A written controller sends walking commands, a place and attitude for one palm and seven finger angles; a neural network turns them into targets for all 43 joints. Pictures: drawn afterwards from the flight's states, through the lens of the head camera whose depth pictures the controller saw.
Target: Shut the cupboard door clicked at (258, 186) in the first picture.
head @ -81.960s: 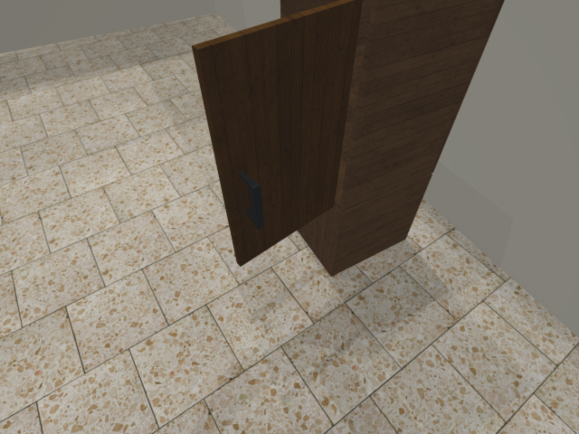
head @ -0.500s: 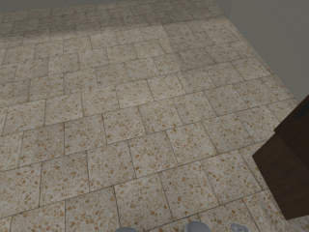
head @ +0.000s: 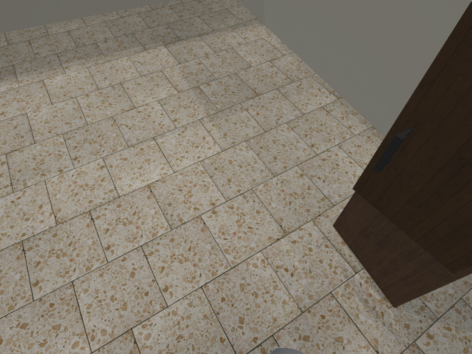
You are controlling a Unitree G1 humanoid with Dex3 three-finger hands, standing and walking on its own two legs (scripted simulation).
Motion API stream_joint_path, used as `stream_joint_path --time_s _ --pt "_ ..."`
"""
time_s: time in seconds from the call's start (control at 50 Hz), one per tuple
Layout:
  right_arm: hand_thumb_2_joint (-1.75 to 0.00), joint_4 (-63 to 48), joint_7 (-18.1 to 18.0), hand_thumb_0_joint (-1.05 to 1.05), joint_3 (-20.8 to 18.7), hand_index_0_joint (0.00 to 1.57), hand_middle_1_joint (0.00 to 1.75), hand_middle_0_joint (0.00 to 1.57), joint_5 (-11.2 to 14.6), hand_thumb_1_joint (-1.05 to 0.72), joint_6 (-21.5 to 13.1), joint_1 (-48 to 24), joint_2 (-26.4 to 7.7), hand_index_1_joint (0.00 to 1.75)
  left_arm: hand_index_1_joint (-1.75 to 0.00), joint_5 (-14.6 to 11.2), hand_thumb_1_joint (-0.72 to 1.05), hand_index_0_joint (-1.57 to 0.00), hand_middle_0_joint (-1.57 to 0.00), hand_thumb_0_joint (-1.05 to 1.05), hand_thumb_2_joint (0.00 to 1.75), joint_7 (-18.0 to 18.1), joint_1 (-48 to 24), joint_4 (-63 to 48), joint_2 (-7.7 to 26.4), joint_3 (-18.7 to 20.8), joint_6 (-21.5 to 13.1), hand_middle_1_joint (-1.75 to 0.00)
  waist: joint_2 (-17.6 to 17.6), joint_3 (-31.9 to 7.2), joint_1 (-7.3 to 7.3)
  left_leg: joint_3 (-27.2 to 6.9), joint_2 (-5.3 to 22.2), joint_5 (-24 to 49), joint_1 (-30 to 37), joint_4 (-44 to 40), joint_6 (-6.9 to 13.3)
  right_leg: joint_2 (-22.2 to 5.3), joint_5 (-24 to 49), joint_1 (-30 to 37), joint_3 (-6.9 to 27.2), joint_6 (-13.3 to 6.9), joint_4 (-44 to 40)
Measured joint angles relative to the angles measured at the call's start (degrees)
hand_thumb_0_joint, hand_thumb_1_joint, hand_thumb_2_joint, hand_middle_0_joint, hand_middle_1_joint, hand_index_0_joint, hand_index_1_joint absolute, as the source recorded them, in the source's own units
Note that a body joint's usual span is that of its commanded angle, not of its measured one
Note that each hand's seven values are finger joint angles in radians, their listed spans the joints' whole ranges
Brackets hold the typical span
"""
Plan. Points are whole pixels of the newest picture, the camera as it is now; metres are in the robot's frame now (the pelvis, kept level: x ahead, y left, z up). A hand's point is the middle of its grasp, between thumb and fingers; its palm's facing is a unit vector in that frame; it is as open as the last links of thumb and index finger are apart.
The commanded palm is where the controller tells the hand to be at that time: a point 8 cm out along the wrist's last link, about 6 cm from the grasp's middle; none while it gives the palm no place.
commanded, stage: turn to face it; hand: left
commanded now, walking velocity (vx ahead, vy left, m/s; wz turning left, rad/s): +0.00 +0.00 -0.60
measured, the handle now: (393, 150) +0.60 -0.37 -0.08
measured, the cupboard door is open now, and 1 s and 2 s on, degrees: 11 11 11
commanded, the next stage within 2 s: take the last steps up to it in 1.34 s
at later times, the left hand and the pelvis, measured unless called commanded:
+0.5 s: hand (138, 342) +0.15 +0.20 -0.17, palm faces -0.22 -0.95 -0.23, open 7.4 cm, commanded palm none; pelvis +0.04 +0.02 +0.00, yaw -17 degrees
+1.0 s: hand (189, 291) +0.25 +0.11 -0.15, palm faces -0.56 -0.78 -0.29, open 7.4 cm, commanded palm none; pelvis +0.04 +0.00 +0.00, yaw -35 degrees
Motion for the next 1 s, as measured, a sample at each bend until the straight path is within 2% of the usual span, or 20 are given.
stream_joint_path --time_s 0.06,0.08,0.14,0.2,0.28,0.38,0.44,0.48,0.5,0.54,0.58,0.62,0.66,0.72,0.8,0.86,0.88,0.9,0.94,1.0 --pt "-0.90 -0.3 0.4 0.01 -0.3 0.20 0.30 0.20 0.3 -0.91 0.4 0.4 -0.7 0.30 -0.30 0.0 0.91 -0.20 -0.20 0.01 0.90 -0.5 -0.7 -1.9 0.7 0.0 -0.9 -0.30 1.3 0.4 0.21 1.5 1.9 -2.6 -0.5 3.9 -1.2 -0.2 9.2 3.4 -1.8 -0.8 -8.8" --pt "-0.90 -0.4 0.6 0.01 -0.5 0.20 0.30 0.20 0.7 -0.91 0.7 0.3 -0.9 0.30 -0.30 0.2 0.91 -0.20 -0.20 0.01 0.90 -0.4 -0.8 -2.4 1.0 0.1 -1.6 -0.30 1.5 0.3 0.28 1.6 2.6 -3.5 -2.4 8.0 -1.3 0.2 8.5 4.0 -1.8 -2.2 -10.1" --pt "-0.90 -0.5 0.5 0.01 -0.9 0.20 0.30 0.20 1.2 -0.91 2.4 -1.9 -1.7 0.30 -0.30 0.1 0.91 -0.20 -0.20 0.01 0.90 0.6 -1.4 -3.0 0.9 -0.1 -2.6 -0.30 2.3 1.3 0.31 -4.0 0.9 -9.6 -10.7 26.2 -1.7 1.3 6.8 3.8 -0.7 -4.1 -9.5" --pt "-0.90 -1.6 0.7 0.01 -0.9 0.20 0.30 0.20 1.1 -0.91 2.7 -4.2 -2.0 0.30 -0.30 0.1 0.91 -0.20 -0.20 0.01 0.90 1.3 -0.7 -3.2 0.5 -0.4 -2.4 -0.30 1.9 1.3 0.59 -6.4 -0.6 -6.9 -16.8 34.4 -2.4 1.7 8.8 4.6 1.6 -4.0 -12.5" --pt "-0.90 -3.8 1.2 0.01 -0.7 0.20 0.30 0.20 1.0 -0.91 2.5 -6.5 -1.8 0.30 -0.30 0.3 0.91 -0.20 -0.20 0.01 0.90 1.3 0.8 -3.1 0.0 -0.8 -2.1 -0.30 1.4 0.6 0.50 -7.7 -0.9 -2.7 -20.4 33.0 -3.2 2.1 10.5 5.4 4.5 -3.7 -15.2" --pt "-0.90 -5.5 1.6 0.01 -0.4 0.20 0.30 0.20 1.2 -0.91 2.2 -8.3 -1.2 0.30 -0.30 0.5 0.91 -0.20 -0.20 0.01 0.90 0.8 2.1 -3.5 -0.5 -1.0 -1.8 -0.30 0.6 -0.1 1.30 -8.6 -1.6 -1.8 -19.6 25.4 -3.4 2.7 10.7 5.4 7.9 -2.8 -15.5" --pt "-0.90 -6.2 1.5 0.01 -0.1 0.20 0.30 0.20 1.5 -0.91 1.8 -8.6 -0.8 0.30 -0.30 0.6 0.90 -0.20 -0.21 0.01 0.90 0.6 2.6 -3.7 -0.3 -0.7 -1.6 -0.30 -0.3 -0.7 1.92 -8.6 -2.7 -1.8 -16.5 17.7 -3.0 3.0 10.2 4.7 10.0 -1.9 -14.5" --pt "-0.90 -6.6 1.4 0.01 0.2 0.20 0.30 0.20 1.7 -0.91 1.1 -8.3 -0.5 0.30 -0.30 0.4 0.90 -0.20 -0.21 0.01 0.90 0.7 3.0 -3.7 0.1 -0.5 -1.3 -0.30 -1.0 -1.3 2.10 -8.4 -3.3 1.5 -12.9 9.3 -2.6 3.4 9.3 3.7 11.6 -1.0 -12.8" --pt "-0.90 -7.1 1.4 0.01 0.5 0.20 0.30 0.20 1.6 -0.91 0.5 -7.8 -0.7 0.30 -0.30 0.2 0.90 -0.20 -0.21 0.01 0.90 0.7 3.4 -3.9 0.2 -0.3 -1.0 -0.30 -0.7 -2.1 1.99 -8.5 -2.8 4.1 -10.8 4.2 -1.3 4.2 8.5 2.7 12.0 -0.5 -11.3" --pt "-0.90 -7.2 1.2 0.01 0.9 0.20 0.30 0.20 0.9 -0.91 -0.3 -7.2 -0.2 0.30 -0.30 0.0 0.90 -0.20 -0.21 0.01 0.90 0.4 2.7 -3.6 1.2 0.1 -0.4 -0.30 -1.8 -1.7 1.98 -7.1 -2.8 4.6 -10.7 4.5 1.0 3.9 0.1 -0.8 10.7 0.3 -2.2" --pt "-0.90 -7.2 1.1 0.01 1.7 0.20 0.30 0.20 0.4 -0.91 -0.5 -6.0 0.2 0.30 -0.30 0.3 0.91 -0.20 -0.20 0.01 0.90 -0.1 2.0 -3.4 2.3 0.5 -0.2 -0.30 -2.2 -1.3 2.02 -5.8 -1.8 4.0 -9.7 4.0 1.2 3.3 -3.7 -4.7 7.7 1.4 9.7" --pt "-0.90 -7.1 0.9 0.01 2.0 0.20 0.30 0.20 0.1 -0.91 -0.4 -4.6 0.4 0.30 -0.30 0.3 0.91 -0.20 -0.20 0.01 0.90 -0.6 1.5 -3.7 3.1 1.0 0.0 -0.30 -2.1 -1.0 2.04 -4.7 -0.7 4.6 -8.0 1.9 0.9 1.9 -3.1 -7.1 5.0 2.4 17.3" --pt "-0.90 -6.7 0.8 0.01 2.1 0.20 0.30 0.21 0.0 -0.91 -0.2 -3.3 0.3 0.30 -0.30 0.2 0.91 -0.20 -0.20 0.01 0.90 -1.0 1.2 -4.1 3.6 1.2 0.2 -0.30 -1.6 -0.8 2.00 -3.6 0.4 5.3 -6.6 0.1 0.8 0.4 -1.9 -7.7 3.0 3.1 19.1" --pt "-0.90 -5.8 0.8 0.01 1.8 0.20 0.30 0.21 -0.1 -0.91 -0.1 -1.9 -0.2 0.30 -0.30 0.1 0.91 -0.20 -0.20 0.01 0.90 -1.4 0.6 -4.4 3.8 1.2 0.6 -0.30 -0.6 -0.7 1.63 -1.5 2.0 5.4 -5.2 -1.1 0.4 -1.5 -0.8 -6.2 1.2 3.3 14.5" --pt "-0.90 -4.7 1.2 0.01 0.9 0.20 0.30 0.21 -0.1 -0.90 0.2 -0.4 -1.5 0.30 -0.30 0.1 0.91 -0.20 -0.20 0.01 0.90 -1.7 -0.4 -4.4 3.6 0.8 0.5 -0.30 0.9 -0.5 0.48 1.4 4.0 3.7 -4.9 0.8 -0.6 -2.4 0.1 -1.9 -0.5 2.4 3.4" --pt "-0.90 -4.0 1.6 0.01 0.1 0.20 0.30 0.21 0.2 -0.90 0.6 0.8 -2.8 0.30 -0.30 0.1 0.91 -0.20 -0.20 0.01 0.90 -1.8 -0.9 -4.8 3.4 0.2 -0.3 -0.30 1.8 -0.8 -0.20 3.4 5.5 0.9 -6.0 5.4 -2.0 -2.1 7.3 3.4 -1.8 1.0 -8.3" --pt "-0.90 -3.9 1.7 0.01 -0.1 0.20 0.30 0.21 0.5 -0.90 0.9 1.4 -3.1 0.30 -0.30 0.2 0.91 -0.20 -0.20 0.01 0.90 -1.7 -0.7 -5.1 3.7 -0.1 -1.0 -0.30 1.2 -1.4 -0.26 3.8 5.4 -0.6 -7.5 8.7 -2.2 -2.5 8.2 4.9 -1.1 -0.1 -11.6" --pt "-0.90 -3.5 1.7 0.01 -0.4 0.20 0.30 0.21 0.7 -0.90 1.5 1.1 -3.9 0.30 -0.30 0.2 0.91 -0.20 -0.20 0.01 0.90 -1.3 -1.1 -4.8 3.1 -0.3 -1.6 -0.30 2.3 -1.2 -0.28 1.8 5.5 -4.7 -9.7 13.9 -2.5 -1.8 6.4 4.1 -0.8 -0.8 -10.4" --pt "-0.90 -2.6 1.1 0.01 -0.9 0.20 0.30 0.20 0.9 -0.91 2.6 0.0 -5.2 0.30 -0.30 0.1 0.91 -0.20 -0.20 0.01 0.90 -0.5 -1.4 -4.5 1.7 -1.0 -2.2 -0.30 3.8 -0.5 -0.74 -3.1 3.6 -9.4 -14.3 25.2 -2.8 -1.0 5.3 3.5 -0.1 -1.2 -8.7" --pt "-0.90 -2.3 0.9 0.01 -0.9 0.20 0.30 0.20 1.0 -0.91 2.7 -1.2 -5.2 0.30 -0.30 0.1 0.91 -0.20 -0.20 0.01 0.90 0.5 -0.7 -4.3 0.5 -1.4 -2.0 -0.30 3.3 -0.5 -0.78 -5.1 1.2 -7.2 -18.6 33.1 -3.4 -0.8 6.9 4.5 2.0 -1.1 -10.8"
